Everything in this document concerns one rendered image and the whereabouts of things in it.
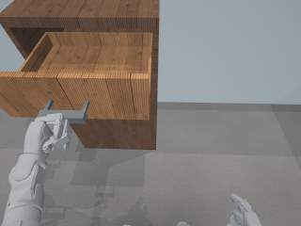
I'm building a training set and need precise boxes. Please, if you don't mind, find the left robot forearm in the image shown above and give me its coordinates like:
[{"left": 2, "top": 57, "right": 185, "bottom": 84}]
[{"left": 1, "top": 153, "right": 47, "bottom": 226}]

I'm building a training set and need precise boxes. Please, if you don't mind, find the right robot hand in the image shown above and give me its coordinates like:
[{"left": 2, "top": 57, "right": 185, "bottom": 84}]
[{"left": 227, "top": 193, "right": 262, "bottom": 226}]

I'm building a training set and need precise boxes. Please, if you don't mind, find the left robot hand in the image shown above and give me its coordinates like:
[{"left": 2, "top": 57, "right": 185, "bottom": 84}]
[{"left": 24, "top": 113, "right": 72, "bottom": 159}]

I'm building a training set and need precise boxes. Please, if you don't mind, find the cabinet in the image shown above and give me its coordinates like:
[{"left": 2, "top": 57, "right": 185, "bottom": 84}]
[{"left": 0, "top": 0, "right": 160, "bottom": 150}]

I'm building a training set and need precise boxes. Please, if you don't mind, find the drawer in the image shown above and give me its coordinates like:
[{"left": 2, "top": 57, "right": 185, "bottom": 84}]
[{"left": 0, "top": 32, "right": 153, "bottom": 121}]

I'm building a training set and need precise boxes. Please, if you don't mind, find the handle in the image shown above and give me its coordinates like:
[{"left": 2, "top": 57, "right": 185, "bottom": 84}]
[{"left": 37, "top": 99, "right": 90, "bottom": 124}]

